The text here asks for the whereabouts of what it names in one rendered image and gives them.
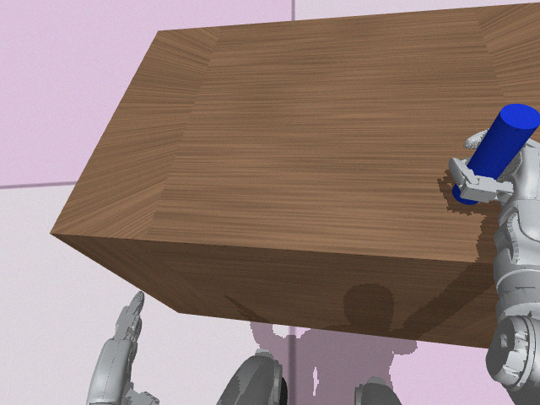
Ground can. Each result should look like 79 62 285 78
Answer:
452 104 540 205

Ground right robot arm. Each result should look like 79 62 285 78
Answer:
486 199 540 405

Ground right robot hand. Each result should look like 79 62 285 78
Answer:
449 129 540 210

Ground left robot hand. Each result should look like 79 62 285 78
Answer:
86 291 159 405

